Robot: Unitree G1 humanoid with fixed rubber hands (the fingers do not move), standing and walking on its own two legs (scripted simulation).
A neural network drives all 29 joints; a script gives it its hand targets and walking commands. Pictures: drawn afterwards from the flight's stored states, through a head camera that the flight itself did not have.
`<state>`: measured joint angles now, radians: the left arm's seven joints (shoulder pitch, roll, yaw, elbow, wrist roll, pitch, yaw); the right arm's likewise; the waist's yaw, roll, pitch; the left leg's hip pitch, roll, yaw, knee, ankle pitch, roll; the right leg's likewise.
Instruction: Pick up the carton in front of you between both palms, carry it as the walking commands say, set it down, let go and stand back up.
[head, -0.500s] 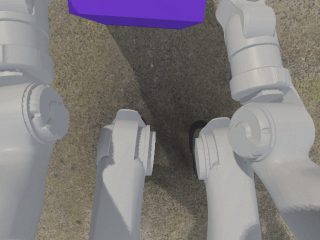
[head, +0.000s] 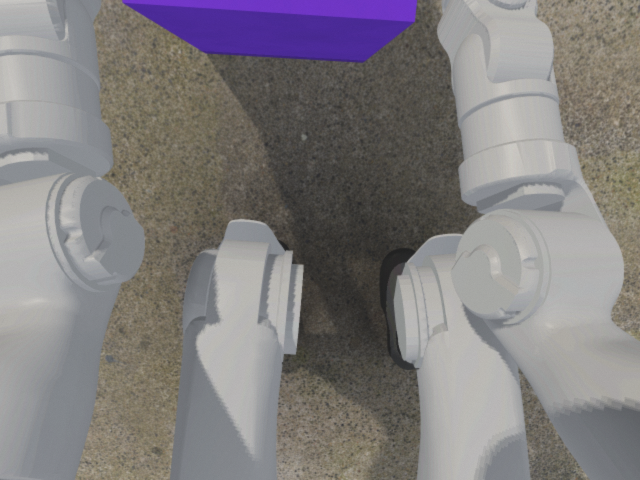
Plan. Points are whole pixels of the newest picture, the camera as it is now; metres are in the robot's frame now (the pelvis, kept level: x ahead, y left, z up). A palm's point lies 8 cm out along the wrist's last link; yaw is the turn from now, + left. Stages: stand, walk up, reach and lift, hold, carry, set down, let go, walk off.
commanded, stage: set down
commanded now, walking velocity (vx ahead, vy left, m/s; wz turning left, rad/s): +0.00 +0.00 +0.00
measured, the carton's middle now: out of the picture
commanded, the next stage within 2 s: let go in 1.40 s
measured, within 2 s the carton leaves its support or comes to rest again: neither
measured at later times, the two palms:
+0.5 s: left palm out of the picture +0.54 +0.30 -0.14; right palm out of the picture +0.56 -0.08 -0.14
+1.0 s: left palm out of the picture +0.54 +0.31 +0.02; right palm out of the picture +0.57 -0.07 +0.02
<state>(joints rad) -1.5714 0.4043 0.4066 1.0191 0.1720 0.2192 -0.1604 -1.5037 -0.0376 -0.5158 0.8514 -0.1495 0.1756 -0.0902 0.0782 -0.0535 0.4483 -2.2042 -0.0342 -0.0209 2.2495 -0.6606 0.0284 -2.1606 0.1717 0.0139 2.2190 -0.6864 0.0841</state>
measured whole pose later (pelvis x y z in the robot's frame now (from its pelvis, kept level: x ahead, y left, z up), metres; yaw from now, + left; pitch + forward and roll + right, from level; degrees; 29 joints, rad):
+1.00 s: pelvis -0.01 +0.01 +0.13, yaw +0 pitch +42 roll -6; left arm -1.50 0.53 0.23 1.03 -0.02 0.24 -0.10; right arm -1.40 -0.17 -0.32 0.81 0.03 0.28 -0.20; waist 0.04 -0.04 0.19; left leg -2.00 -0.04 -0.04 1.76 -0.50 0.03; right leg -1.94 0.09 0.00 1.72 -0.53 0.05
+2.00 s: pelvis +0.07 +0.00 +0.36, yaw +5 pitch +30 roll -1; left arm -0.42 0.26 0.23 0.69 0.05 0.03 -0.10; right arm -0.34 -0.11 -0.15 0.57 -0.07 0.06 -0.04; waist 0.01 -0.01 -0.06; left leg -0.98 -0.05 -0.05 0.71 -0.24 0.02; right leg -0.95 0.05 0.06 0.70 -0.27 0.01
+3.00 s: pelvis +0.12 -0.01 +0.40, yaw +5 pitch +0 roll +0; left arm 0.21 0.31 0.05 0.59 0.04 0.05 0.00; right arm 0.18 -0.30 -0.04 0.66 -0.04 0.05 -0.01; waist 0.01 -0.02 0.02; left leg -0.21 -0.03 -0.04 0.52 -0.31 0.01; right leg -0.18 0.04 0.05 0.51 -0.32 -0.02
